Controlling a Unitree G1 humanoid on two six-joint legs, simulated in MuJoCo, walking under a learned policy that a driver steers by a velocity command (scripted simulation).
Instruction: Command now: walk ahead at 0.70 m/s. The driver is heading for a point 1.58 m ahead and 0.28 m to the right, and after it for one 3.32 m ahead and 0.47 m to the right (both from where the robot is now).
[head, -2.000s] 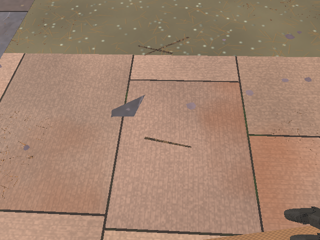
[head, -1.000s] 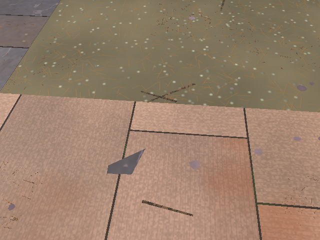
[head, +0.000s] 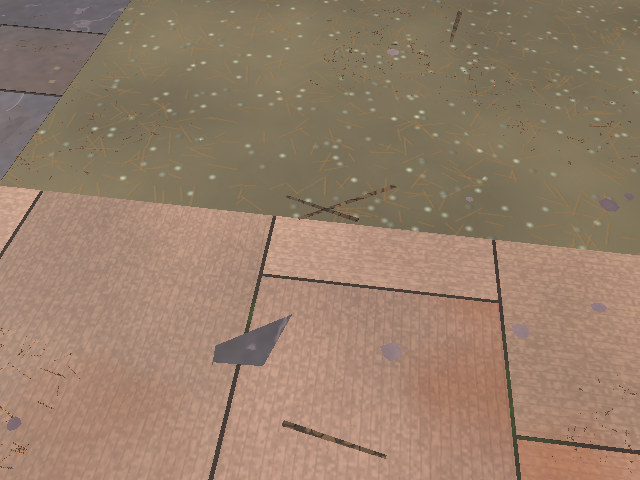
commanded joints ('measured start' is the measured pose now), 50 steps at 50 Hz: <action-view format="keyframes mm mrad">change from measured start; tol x32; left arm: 1 -201 107 24 -117 2 -27 -2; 18 -598 53 -16 -380 24 -24 -83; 24 100 294 69 -220 70 -45 -16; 50 8 148 -5 -232 -28 -80 -11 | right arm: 1 272 -39 -22 48 5 -17 -14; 25 298 -73 -33 -53 37 -80 11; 41 -364 -83 2 -327 -4 -29 56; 47 297 -346 -84 -195 -39 -38 -31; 50 35 -193 -66 -223 -42 -48 8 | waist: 1 -162 43 135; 18 -66 120 224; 25 136 -163 -379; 36 -25 19 229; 46 -244 -57 -136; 48 -93 408 -426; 50 -94 103 -127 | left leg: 1 430 -32 52 -188 47 4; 4 427 445 -719 -467 -505 180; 17 285 211 -116 -640 374 113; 22 376 241 -1 -53 1334 67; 25 -364 -63 -153 873 -73 45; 41 -253 63 44 14 552 12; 46 313 3 -20 -55 228 46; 48 741 477 -864 -263 -359 133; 50 454 389 -603 -322 -299 94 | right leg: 1 -497 -115 116 -5 -352 -108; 5 -842 -101 62 701 -17 -56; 22 -38 72 -174 241 32 -130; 25 621 -410 810 -101 -678 -244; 30 -13 -244 318 -213 -246 -147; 40 -29 -149 30 -434 482 -131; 45 276 -205 67 109 1146 -103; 48 -412 50 84 1060 -171 -79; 50 -538 -74 90 1046 10 -100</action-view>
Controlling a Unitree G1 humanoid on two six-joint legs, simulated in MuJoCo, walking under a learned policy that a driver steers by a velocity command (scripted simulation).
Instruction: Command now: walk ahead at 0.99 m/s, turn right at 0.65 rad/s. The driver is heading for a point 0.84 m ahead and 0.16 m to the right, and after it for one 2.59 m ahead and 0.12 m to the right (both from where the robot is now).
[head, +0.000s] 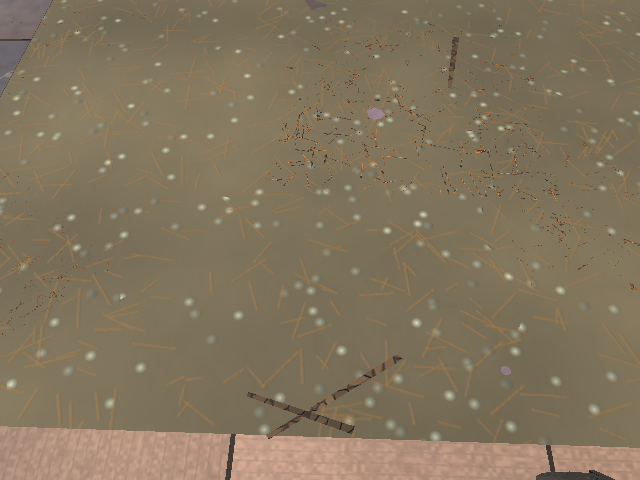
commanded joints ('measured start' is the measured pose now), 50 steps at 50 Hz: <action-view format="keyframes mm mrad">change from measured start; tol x32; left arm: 1 -75 88 19 -116 -5 -5 -6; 13 -432 54 -7 -315 32 71 -88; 19 162 228 78 -152 18 67 -38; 50 -156 114 -24 -346 76 78 24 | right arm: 1 241 -111 -51 42 -6 -12 1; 35 -100 -45 41 -174 37 19 33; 42 567 -256 -43 70 21 7 9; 50 327 -219 -56 -27 53 51 -3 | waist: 1 -119 9 -142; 34 42 29 56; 44 -153 70 -595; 50 -21 -61 -125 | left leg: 1 553 358 -529 -391 -318 88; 13 408 180 203 -520 577 -57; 18 539 265 177 101 1284 -38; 19 412 247 150 419 1067 -19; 21 -260 -57 -15 1098 -353 -93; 40 297 -123 20 -99 348 62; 43 1076 383 -663 9 1417 386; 46 609 230 -568 -237 722 318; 50 229 115 -468 -287 839 252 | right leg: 1 -563 -105 29 283 117 -27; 17 -236 54 -287 -347 300 -97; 23 354 -283 761 -888 -123 -355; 29 -202 -77 248 -953 303 -191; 40 197 -105 -112 -464 1360 121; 41 88 -69 -156 -140 1211 144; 43 -588 151 -4 696 -274 216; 50 -440 -35 19 158 -68 181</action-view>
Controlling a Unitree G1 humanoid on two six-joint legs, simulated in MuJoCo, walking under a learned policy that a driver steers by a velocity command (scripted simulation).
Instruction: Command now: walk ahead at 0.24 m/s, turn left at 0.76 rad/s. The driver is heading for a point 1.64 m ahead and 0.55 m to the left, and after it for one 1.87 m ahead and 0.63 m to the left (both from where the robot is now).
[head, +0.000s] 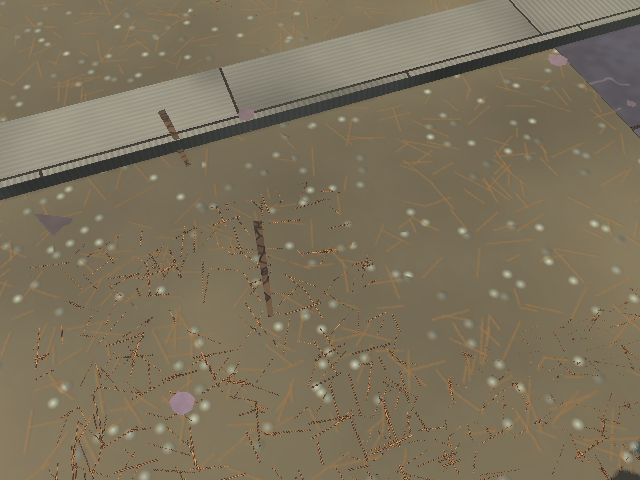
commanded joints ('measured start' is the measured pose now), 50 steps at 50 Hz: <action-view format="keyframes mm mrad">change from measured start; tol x16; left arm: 1 153 87 11 -56 10 40 5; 13 -117 131 7 -143 -32 39 10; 50 255 161 99 19 -39 113 -48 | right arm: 1 39 -159 -41 -73 -10 -13 2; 44 -2 -155 8 -163 -48 79 -29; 50 -234 -67 19 -212 -20 67 -60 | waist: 1 88 -65 -208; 17 8 145 -165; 21 -2 -211 -268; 40 59 -221 -190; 43 28 -115 -202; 45 31 279 -160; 50 79 164 -93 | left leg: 1 80 287 -335 -68 760 149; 10 248 211 -519 -21 219 -21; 17 230 196 -646 61 262 -32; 21 -172 -45 -194 581 -676 -181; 29 -203 142 -36 843 -331 -233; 40 102 131 10 235 -413 -154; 42 308 144 32 -138 -122 -133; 44 546 547 -327 -133 171 -70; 45 256 598 -264 -93 265 66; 50 209 444 -3 -97 277 28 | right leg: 1 28 -24 -18 -166 7 17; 13 -80 34 80 -554 118 1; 19 439 -67 144 -1064 272 -58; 21 566 -445 543 -1061 533 -242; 27 397 -219 43 -1042 624 -209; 41 374 -234 -13 -970 648 -228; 43 222 -179 -6 -908 504 -123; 45 127 -5 -109 -593 -213 -55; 50 66 -9 -101 -228 -57 -16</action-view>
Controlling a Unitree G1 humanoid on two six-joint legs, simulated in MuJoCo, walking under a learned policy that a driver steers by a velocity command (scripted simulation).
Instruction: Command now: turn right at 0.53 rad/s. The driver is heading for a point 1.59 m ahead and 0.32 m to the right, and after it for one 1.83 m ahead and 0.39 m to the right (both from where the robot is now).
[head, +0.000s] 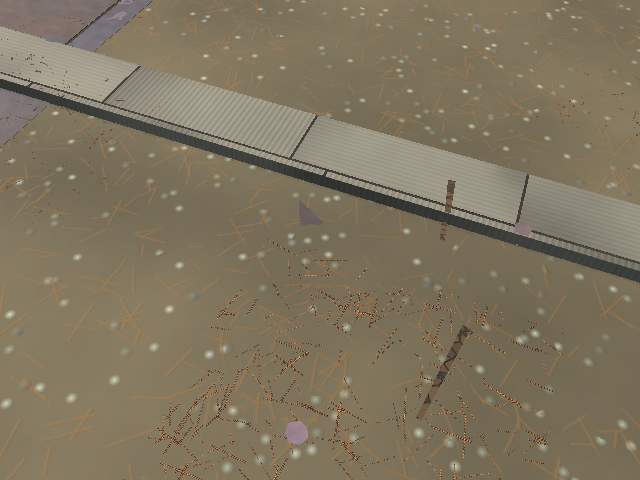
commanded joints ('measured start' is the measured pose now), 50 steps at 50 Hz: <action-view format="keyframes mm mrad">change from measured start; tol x16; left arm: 1 -3 117 49 -63 5 4 -3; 12 -25 88 52 -147 7 -5 -25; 14 79 345 116 -148 4 -27 -8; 30 -106 74 0 -134 28 -40 34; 50 -222 128 17 -129 25 -33 43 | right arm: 1 -26 -146 -47 -68 -2 -16 -23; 42 144 -141 -71 5 28 -14 49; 46 308 -330 -134 16 21 -34 45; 50 129 -242 -118 -32 30 -3 25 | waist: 1 -47 199 -32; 11 -52 179 -89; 14 14 -302 -84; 17 -35 -56 -28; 42 -88 -37 -79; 45 -129 298 -58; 50 -72 109 -65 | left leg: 1 32 248 -53 -127 487 163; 11 18 330 52 65 361 80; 14 -504 -12 42 640 -444 -94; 23 -467 11 -101 619 -48 -85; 40 -207 -31 -30 247 -205 10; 43 -28 -28 -106 -39 50 54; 45 161 336 -677 -97 794 281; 50 143 124 -433 -83 638 214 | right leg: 1 -82 -13 -3 143 21 32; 11 158 -12 -100 -374 99 -34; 12 261 -4 -45 -499 222 -52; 14 376 -388 629 -657 806 -292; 17 323 -243 413 -663 516 -267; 31 241 -172 260 -717 439 -187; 41 386 -260 194 -518 838 -214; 43 296 -199 106 -385 704 -131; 45 -166 112 -10 -7 -174 -2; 50 -190 4 96 113 54 52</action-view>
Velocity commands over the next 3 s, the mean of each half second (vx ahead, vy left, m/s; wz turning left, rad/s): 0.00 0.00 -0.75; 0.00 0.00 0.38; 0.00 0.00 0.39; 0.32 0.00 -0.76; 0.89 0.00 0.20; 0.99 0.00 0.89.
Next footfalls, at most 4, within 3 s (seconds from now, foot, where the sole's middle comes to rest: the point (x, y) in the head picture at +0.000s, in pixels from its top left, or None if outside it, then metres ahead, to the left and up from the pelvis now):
0.26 right None -0.01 -0.12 -0.78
0.88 left None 0.04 0.05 -0.78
1.38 right None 0.13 -0.14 -0.78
1.76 left None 0.13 0.05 -0.78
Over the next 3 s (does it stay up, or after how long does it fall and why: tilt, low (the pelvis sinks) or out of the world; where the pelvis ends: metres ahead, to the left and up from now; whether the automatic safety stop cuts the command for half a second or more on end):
stays up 0.86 -0.33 -0.01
